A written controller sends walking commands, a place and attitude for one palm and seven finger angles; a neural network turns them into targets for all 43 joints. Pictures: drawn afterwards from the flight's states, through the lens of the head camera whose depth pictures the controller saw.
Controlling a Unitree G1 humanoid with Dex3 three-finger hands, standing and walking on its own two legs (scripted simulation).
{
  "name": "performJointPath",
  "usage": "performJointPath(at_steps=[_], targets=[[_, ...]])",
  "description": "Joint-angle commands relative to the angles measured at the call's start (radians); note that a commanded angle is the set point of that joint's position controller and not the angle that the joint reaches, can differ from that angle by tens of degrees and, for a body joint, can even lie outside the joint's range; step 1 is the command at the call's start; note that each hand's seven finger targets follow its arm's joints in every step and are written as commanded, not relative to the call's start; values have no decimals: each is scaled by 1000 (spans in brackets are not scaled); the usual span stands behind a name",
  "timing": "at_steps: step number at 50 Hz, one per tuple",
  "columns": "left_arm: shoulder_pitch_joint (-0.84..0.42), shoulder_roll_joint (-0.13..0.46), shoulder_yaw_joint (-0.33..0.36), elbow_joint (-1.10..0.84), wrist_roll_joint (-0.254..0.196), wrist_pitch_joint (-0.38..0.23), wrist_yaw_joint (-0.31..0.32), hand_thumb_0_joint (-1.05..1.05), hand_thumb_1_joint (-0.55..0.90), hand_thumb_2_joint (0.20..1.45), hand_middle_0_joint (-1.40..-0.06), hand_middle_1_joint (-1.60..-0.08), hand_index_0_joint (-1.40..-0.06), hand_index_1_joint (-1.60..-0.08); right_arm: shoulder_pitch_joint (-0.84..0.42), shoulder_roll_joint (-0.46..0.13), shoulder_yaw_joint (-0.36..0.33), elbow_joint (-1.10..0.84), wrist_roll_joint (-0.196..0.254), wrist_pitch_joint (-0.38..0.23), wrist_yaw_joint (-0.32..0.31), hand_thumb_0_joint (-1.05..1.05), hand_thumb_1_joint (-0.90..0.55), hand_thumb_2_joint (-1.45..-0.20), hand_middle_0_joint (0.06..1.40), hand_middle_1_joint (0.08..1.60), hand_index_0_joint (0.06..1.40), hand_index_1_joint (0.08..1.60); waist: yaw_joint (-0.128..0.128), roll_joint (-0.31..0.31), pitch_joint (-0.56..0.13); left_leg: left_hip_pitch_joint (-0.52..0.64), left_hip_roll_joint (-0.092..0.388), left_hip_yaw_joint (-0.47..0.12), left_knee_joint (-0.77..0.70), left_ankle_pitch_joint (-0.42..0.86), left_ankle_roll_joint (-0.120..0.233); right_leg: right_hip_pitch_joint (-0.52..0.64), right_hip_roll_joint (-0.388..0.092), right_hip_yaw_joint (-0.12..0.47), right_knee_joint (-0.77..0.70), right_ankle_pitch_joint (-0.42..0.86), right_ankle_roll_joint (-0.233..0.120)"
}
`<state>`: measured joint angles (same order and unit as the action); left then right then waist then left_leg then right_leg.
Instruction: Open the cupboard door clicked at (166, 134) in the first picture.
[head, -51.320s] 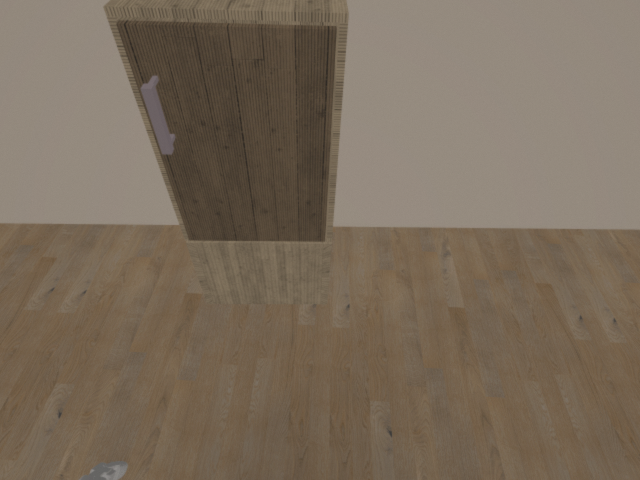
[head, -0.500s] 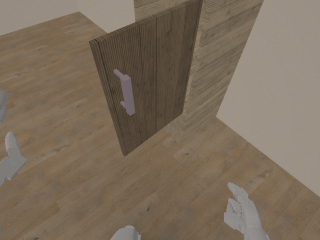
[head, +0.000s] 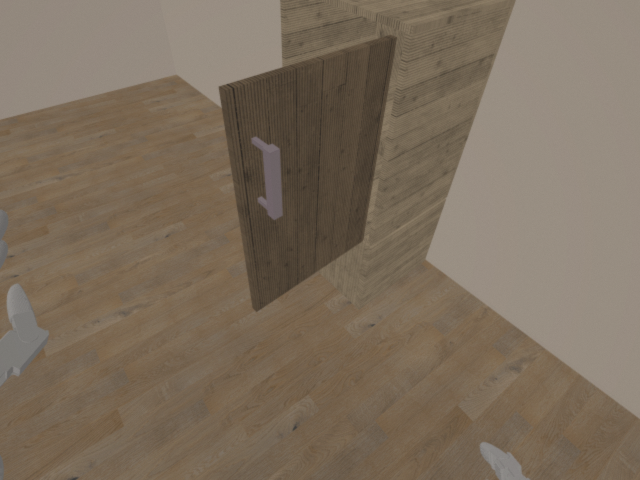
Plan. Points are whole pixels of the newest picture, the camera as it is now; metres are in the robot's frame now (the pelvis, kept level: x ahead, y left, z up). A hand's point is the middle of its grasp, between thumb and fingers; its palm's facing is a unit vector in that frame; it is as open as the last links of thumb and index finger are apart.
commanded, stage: stop stepping back and stand still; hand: left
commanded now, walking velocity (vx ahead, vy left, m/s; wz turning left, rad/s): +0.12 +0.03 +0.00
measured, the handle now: (266, 178) +0.61 +0.14 +0.04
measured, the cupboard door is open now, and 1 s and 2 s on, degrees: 91 91 91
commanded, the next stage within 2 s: let the arm hang, fingers relaxed in 0.22 s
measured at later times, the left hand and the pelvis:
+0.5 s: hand (151, 452) +0.18 +0.23 -0.08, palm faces +0.10 -0.93 -0.34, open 7.4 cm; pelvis +0.01 +0.01 -0.01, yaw +0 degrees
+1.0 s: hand out of the picture +0.00 +0.21 -0.15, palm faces +0.01 -0.96 -0.29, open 7.3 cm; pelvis +0.00 +0.00 +0.02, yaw +0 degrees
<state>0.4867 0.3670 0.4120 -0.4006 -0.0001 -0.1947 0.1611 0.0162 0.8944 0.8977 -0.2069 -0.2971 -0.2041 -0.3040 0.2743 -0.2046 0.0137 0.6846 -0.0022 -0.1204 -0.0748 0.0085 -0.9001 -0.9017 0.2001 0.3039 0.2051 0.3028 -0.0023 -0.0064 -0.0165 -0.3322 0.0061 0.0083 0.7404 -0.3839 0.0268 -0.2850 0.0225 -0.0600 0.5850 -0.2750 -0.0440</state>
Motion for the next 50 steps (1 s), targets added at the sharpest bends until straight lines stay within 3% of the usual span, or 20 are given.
performJointPath(at_steps=[1, 4, 5, 6, 7, 9, 10, 12, 14, 15, 16, 17, 19, 20, 22, 25, 29, 33, 40, 50], targets=[[-118, 227, 96, -271, -7, -63, 0, 0, 900, 900, -200, -300, -200, -300, -132, -131, -67, -170, -6, -52, -6, 0, -900, -900, 200, 300, 200, 300, -7, -106, 2, -63, 49, -15, 119, -50, 8, -44, -320, 411, -344, -275, -148], [-12, 258, 152, -346, -17, -77, 8, 0, 900, 900, -200, -300, -200, -300, -140, -100, -43, -184, -15, -51, -20, 0, -900, -900, 200, 300, 200, 300, -23, -4, -34, 174, 27, 45, -230, 52, 12, -138, -207, 193, -220, -291, -73], [-7, 247, 147, -378, -21, -87, 7, 0, 900, 900, -200, -300, -200, -300, -135, -109, -40, -194, -16, -56, -26, 0, -900, -900, 200, 300, 200, 300, -25, 123, -16, 180, 56, -34, -360, -33, 27, -148, -146, 161, -100, -285, -43], [-4, 241, 157, -401, -21, -100, 12, 0, 900, 900, -200, -300, -200, -300, -142, -131, -44, -207, -23, -61, -28, 0, -900, -900, 200, 300, 200, 300, -12, 322, 11, 161, 194, -280, -493, -198, 84, -205, -44, 97, 77, -253, 6], [-15, 241, 161, -414, -9, -103, 21, 0, 900, 900, -200, -300, -200, -300, -139, -116, -43, -214, -15, -66, -24, 0, -900, -900, 200, 300, 200, 300, -11, 397, 7, 113, 321, -422, -572, -270, 153, -203, -8, 18, 257, -247, 36], [-46, 281, 195, -352, 0, -96, 20, 0, 900, 900, -200, -300, -200, -300, -127, -93, -42, -191, -16, -85, -23, 0, -900, -900, 200, 300, 200, 300, -20, 280, 51, 40, 317, -390, -581, -198, 175, -210, -40, 57, 383, -230, 41], [-39, 248, 164, -317, -3, -90, 17, 0, 900, 900, -200, -300, -200, -300, -121, -100, -42, -189, -13, -91, -19, 0, -900, -900, 200, 300, 200, 300, -18, 179, 59, 33, 300, -317, -522, -53, 161, -167, -52, 45, 303, -218, 46], [-2, 202, 130, -227, -12, -71, 13, 0, 900, 900, -200, -300, -200, -300, -106, -118, -44, -176, 0, -91, -16, 0, -900, -900, 200, 300, 200, 300, -10, 140, 12, 80, 240, -157, -425, 182, 111, -56, -34, -22, 84, -158, 59], [21, 169, 90, -157, -15, -56, 2, 0, 900, 900, -200, -300, -200, -300, -120, -135, -48, -187, 7, -85, -17, 0, -900, -900, 200, 300, 200, 300, -5, 149, 11, 12, 172, -51, -349, 155, 65, 76, -25, -36, -98, -47, 50], [-7, 167, 70, -161, -14, -56, -5, 0, 900, 900, -200, -300, -200, -300, -131, -135, -50, -196, 7, -76, -15, 0, -900, -900, 200, 300, 200, 300, -13, 83, 37, -47, 126, -21, -291, 96, 38, 107, -53, 44, -181, -10, 27], [26, -8, -276, 505, 65, 130, -139, 0, 900, 900, -200, -300, -200, -300, -123, -214, -98, -3, 0, -49, 67, 0, -900, -900, 200, 300, 200, 300, -7, -30, -29, -133, 67, 7, 15, 246, -6, 81, -252, 201, -76, 436, -33], [0, -10, -282, 536, 57, 196, -152, 0, 900, 900, -200, -300, -200, -300, -38, -96, -82, -16, 7, 6, 76, 0, -900, -900, 200, 300, 200, 300, -31, -140, -117, -77, 61, 32, -10, 68, -37, 65, -326, 252, -89, 493, -83], [-120, -22, -291, 565, 40, 211, -166, 0, 900, 900, -200, -300, -200, -300, 29, -104, -66, 17, 0, 46, 83, 0, -900, -900, 200, 300, 200, 300, -71, -130, -73, 71, 55, -18, -106, 98, -20, -192, -246, 153, -81, -36, -43], [-125, -64, -302, 599, 40, 219, -160, 0, 900, 900, -200, -300, -200, -300, 21, -129, -66, 23, -19, 68, 81, 0, -900, -900, 200, 300, 200, 300, -48, -124, -16, 11, 98, -97, -152, 143, 18, -209, -141, 72, -38, -182, 3], [-134, -59, -310, 703, 42, 221, -159, 0, 900, 900, -200, -300, -200, -300, -48, -152, -52, 23, -37, 75, 73, 0, -900, -900, 200, 300, 200, 300, -2, -114, 32, -121, 153, -185, -257, 249, 62, -47, -91, 37, 15, -12, 34], [-152, -14, -324, 904, 36, 201, -152, 0, 900, 900, -200, -300, -200, -300, -72, -132, -43, 68, -37, 87, 71, 0, -900, -900, 200, 300, 200, 300, 8, -191, 12, -47, 54, -47, -197, 323, 7, 35, -171, 130, -97, 224, 0], [-179, -10, -353, 1118, 16, 186, -147, 0, 900, 900, -200, -300, -200, -300, -28, -106, -29, 172, -26, 99, 68, 0, -900, -900, 200, 300, 200, 300, -4, 114, -13, 81, 68, -42, -276, 353, -3, 44, -149, 108, -112, 201, 2], [-148, -53, -349, 1243, 14, 182, -138, 0, 900, 900, -200, -300, -200, -300, -15, -82, -34, 228, -28, 107, 59, 0, -900, -900, 200, 300, 200, 300, 6, 237, -52, 76, 82, -53, -322, 272, 3, 124, -133, 84, -162, 142, -5], [-204, -43, -372, 1390, 10, 181, -140, 0, 900, 900, -200, -300, -200, -300, 42, -89, -40, 328, -19, 121, 55, 0, -900, -900, 200, 300, 200, 300, -7, 9, 53, 112, 95, -48, -378, 217, 2, 69, -138, 79, -257, 51, -9], [-217, -25, -376, 1486, 10, 179, -134, 0, 900, 900, -200, -300, -200, -300, 40, -94, -42, 401, -17, 123, 56, 0, -900, -900, 200, 300, 200, 300, -7, -20, 78, 151, 92, -33, -414, 187, 4, 49, -138, 90, -293, -7, -4]])
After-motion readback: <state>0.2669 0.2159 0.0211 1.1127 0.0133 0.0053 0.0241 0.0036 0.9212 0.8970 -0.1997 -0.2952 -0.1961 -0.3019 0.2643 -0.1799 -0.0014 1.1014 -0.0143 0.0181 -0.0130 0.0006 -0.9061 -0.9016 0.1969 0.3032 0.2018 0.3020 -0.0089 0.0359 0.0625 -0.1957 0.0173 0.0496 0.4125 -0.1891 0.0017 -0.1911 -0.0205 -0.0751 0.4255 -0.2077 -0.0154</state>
